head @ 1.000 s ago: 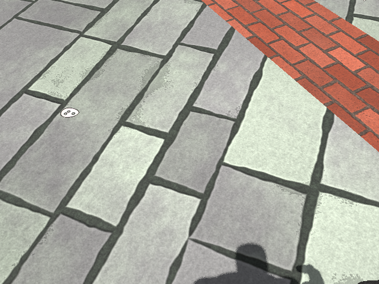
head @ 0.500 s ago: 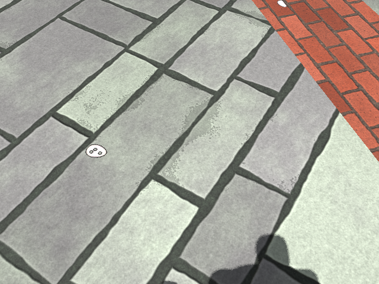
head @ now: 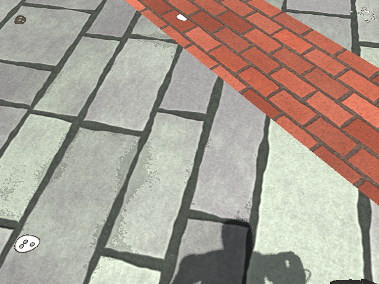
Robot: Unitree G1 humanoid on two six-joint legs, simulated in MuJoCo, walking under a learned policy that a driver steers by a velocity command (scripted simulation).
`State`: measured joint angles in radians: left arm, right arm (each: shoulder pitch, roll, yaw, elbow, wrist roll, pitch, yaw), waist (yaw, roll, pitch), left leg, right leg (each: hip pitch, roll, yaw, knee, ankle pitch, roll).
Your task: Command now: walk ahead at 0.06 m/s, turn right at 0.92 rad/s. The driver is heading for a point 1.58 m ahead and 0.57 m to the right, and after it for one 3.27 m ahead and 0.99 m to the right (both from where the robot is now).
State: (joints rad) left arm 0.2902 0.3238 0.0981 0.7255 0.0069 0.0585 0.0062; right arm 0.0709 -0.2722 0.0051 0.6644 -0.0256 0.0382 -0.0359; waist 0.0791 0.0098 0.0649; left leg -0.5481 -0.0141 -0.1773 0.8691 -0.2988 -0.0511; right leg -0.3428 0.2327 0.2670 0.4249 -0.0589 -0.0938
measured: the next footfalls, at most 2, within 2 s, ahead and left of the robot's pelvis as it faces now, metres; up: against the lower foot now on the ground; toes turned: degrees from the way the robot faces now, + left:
left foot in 0.14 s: +0.12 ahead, +0.14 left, +0.00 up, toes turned -19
right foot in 0.68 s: -0.01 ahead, -0.04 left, +0.00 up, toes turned -43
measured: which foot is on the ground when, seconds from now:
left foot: up 0.00-0.12, down 0.14-0.66, up 0.68-1.00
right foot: down 0.00-0.16, up 0.18-0.66, down 0.68-1.00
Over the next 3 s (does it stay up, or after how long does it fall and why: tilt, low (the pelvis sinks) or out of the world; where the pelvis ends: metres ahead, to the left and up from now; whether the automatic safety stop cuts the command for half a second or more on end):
stays up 0.41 -0.32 -0.01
